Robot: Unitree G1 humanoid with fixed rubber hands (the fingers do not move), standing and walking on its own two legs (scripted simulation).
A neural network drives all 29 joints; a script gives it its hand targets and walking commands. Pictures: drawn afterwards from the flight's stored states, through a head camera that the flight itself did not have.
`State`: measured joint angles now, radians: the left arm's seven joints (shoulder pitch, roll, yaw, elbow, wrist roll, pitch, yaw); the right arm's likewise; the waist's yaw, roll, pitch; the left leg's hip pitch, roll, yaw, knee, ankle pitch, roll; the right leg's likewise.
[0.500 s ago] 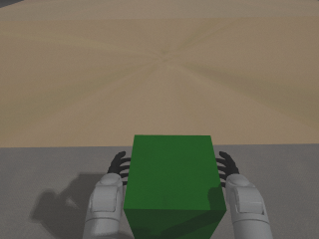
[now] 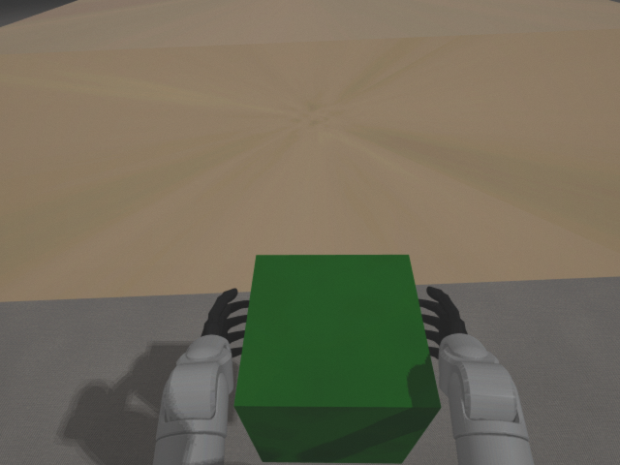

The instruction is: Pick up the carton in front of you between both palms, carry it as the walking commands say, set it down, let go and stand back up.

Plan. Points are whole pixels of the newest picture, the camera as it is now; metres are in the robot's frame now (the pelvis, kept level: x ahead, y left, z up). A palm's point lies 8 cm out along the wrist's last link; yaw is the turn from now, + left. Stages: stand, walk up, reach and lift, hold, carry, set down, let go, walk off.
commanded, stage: carry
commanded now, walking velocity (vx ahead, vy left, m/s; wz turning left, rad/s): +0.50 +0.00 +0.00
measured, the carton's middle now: (332, 363) +0.30 +0.01 -0.01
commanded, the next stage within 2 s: none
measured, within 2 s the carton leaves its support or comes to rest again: neither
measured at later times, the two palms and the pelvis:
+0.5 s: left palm (248, 250) +0.44 +0.14 +0.08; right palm (444, 259) +0.42 -0.16 +0.08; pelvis +0.21 +0.00 +0.01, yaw -1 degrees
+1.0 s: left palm (289, 153) +0.73 +0.10 +0.10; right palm (429, 151) +0.75 -0.20 +0.09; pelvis +0.51 -0.06 +0.01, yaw +1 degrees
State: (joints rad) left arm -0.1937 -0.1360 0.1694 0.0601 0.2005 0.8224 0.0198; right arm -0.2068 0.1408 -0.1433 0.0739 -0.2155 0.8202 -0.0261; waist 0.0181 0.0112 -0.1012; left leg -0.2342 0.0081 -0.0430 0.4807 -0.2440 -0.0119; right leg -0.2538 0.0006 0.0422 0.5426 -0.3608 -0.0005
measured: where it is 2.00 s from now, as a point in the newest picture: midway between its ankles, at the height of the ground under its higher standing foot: (341, 279)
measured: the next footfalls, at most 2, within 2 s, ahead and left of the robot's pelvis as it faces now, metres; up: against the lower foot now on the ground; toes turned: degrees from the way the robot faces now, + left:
left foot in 0.28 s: +0.18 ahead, +0.10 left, +0.00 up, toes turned +11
right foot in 0.66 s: +0.49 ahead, -0.14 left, +0.00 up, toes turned -13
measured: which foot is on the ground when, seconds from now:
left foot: down 0.00-0.06, up 0.08-0.26, down 0.28-0.70, up 0.72-1.00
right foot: down 0.00-0.30, up 0.32-0.64, down 0.66-1.00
